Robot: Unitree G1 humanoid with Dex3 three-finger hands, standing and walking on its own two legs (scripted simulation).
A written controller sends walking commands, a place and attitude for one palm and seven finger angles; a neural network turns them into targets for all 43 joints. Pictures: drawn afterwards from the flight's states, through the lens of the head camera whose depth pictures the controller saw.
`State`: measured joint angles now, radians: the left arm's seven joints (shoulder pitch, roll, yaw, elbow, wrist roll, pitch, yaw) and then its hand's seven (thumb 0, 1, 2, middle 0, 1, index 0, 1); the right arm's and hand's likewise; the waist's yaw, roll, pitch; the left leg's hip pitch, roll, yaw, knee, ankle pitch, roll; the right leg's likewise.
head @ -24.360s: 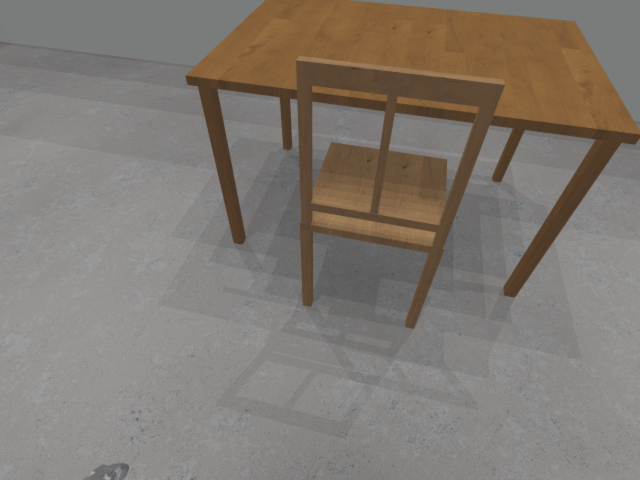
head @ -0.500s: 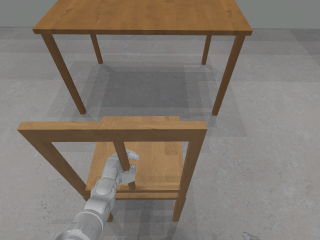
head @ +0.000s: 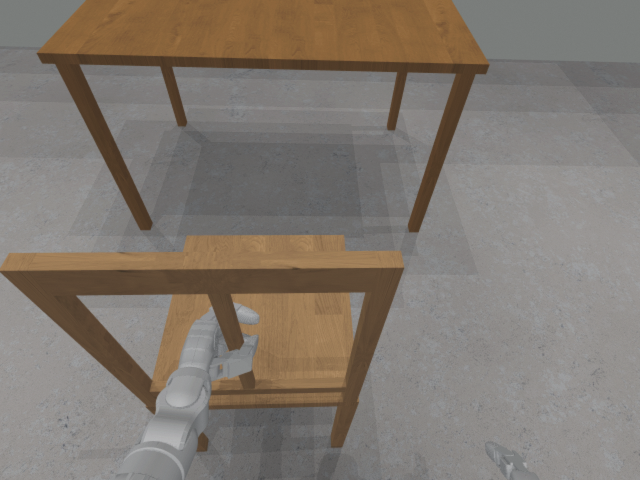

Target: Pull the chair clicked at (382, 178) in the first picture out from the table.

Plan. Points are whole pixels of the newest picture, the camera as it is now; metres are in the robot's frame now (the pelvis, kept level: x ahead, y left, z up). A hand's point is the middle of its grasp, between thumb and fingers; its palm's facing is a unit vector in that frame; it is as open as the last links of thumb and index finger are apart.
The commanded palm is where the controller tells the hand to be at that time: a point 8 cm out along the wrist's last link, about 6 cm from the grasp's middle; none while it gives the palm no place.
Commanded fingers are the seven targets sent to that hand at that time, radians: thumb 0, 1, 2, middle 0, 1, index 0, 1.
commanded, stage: open the thumb and straighten the fingers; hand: left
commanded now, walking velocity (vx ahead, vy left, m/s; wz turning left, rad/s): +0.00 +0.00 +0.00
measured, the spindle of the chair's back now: (236, 346) +0.31 +0.12 -0.07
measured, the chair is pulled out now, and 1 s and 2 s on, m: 0.58 0.58 0.58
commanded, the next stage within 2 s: draw the fingers out of the gap in 0.60 s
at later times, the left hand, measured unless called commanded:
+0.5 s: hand (231, 342) +0.32 +0.13 -0.06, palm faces -0.07 -0.99 -0.13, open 16.2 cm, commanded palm +0.29 +0.18 -0.04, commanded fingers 0.00 -0.55 0.20 0.00 0.00 0.00 0.00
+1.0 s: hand (220, 381) +0.26 +0.14 -0.06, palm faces -0.09 -0.99 -0.09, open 17.5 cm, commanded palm +0.24 +0.19 -0.03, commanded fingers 0.00 -0.55 0.20 0.00 0.00 0.00 0.00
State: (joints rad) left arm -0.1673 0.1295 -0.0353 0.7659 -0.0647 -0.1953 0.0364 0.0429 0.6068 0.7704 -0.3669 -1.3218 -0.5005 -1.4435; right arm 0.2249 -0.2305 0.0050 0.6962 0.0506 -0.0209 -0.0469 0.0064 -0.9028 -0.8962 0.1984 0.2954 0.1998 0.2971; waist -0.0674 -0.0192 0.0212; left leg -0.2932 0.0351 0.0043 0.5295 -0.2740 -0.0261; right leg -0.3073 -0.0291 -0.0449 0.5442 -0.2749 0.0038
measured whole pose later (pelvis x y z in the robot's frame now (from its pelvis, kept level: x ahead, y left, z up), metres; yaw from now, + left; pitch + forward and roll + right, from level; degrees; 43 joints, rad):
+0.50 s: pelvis +0.02 +0.01 -0.02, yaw +0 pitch +8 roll +0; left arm -0.07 0.15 -0.02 0.48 -0.05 0.01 0.02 0.00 -0.52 0.21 -0.16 -0.47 -0.17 -0.46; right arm 0.27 -0.22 0.01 0.62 0.03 -0.06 -0.04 0.01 -0.90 -0.90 0.20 0.30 0.20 0.30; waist -0.06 0.03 -0.05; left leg -0.47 0.02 0.01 0.73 -0.40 -0.01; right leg -0.48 -0.05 -0.03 0.73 -0.39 0.02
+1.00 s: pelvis +0.02 +0.01 -0.03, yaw +1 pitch +9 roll -1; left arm 0.21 0.17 -0.07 0.16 -0.08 0.10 -0.03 -0.01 -0.54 0.20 0.00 0.00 0.00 0.00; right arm 0.26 -0.26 0.00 0.54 0.05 -0.07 -0.05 0.01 -0.90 -0.90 0.20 0.30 0.20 0.30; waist -0.05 0.04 -0.08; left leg -0.51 0.02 -0.02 0.80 -0.43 -0.01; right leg -0.50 -0.05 -0.06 0.78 -0.42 0.02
